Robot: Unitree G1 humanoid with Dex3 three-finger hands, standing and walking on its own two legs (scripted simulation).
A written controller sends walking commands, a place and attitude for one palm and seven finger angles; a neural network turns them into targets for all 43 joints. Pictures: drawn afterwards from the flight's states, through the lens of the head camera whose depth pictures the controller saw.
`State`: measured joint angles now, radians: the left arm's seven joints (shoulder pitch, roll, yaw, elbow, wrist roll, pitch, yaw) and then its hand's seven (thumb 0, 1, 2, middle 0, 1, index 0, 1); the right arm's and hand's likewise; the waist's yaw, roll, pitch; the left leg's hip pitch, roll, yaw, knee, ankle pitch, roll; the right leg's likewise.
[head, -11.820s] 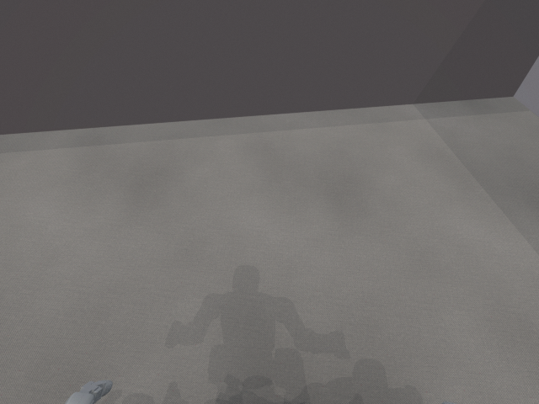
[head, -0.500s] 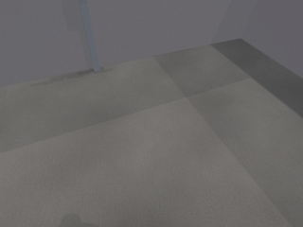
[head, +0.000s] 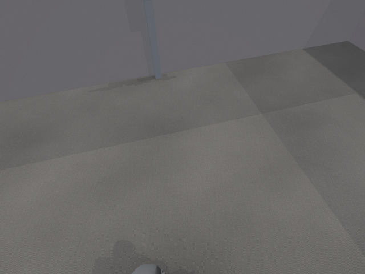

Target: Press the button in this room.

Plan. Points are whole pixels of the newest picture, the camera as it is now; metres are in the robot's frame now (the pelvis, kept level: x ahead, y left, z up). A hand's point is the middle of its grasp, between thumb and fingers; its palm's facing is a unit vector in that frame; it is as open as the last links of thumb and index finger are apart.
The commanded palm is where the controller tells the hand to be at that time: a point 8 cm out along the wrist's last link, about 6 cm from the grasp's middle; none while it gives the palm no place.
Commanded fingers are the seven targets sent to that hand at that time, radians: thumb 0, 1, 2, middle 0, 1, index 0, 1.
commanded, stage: turn or walk to find it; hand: left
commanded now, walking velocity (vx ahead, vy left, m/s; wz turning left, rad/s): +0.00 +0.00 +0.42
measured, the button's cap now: out of the picture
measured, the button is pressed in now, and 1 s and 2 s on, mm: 0 0 0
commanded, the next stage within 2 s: none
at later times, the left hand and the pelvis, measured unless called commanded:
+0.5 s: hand out of the picture +0.00 +0.28 -0.17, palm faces +0.22 -0.95 -0.24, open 7.3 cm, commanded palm none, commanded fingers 0.00 0.90 0.90 -0.20 -0.30 -0.20 -0.30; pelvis -0.04 +0.06 +0.01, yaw +10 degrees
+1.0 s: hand out of the picture -0.08 +0.20 -0.15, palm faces +0.42 -0.87 -0.26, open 7.3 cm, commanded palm none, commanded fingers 0.00 0.90 0.90 -0.20 -0.30 -0.20 -0.30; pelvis -0.07 -0.01 +0.00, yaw +25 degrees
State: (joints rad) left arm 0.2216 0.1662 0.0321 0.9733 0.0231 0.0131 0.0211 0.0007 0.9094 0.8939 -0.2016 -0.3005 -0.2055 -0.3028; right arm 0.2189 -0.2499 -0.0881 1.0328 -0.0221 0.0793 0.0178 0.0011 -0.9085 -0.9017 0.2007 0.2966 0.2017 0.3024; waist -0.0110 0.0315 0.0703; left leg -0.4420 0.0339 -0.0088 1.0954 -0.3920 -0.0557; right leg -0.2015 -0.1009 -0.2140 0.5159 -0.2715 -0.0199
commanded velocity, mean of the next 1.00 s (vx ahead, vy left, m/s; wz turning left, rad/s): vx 0.00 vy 0.00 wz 0.42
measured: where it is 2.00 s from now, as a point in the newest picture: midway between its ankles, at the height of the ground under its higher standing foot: outside the picture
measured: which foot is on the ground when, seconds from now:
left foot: up 0.00-0.16, down 0.18-0.74, up 0.76-1.00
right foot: down 0.00-0.18, up 0.20-0.72, down 0.74-1.00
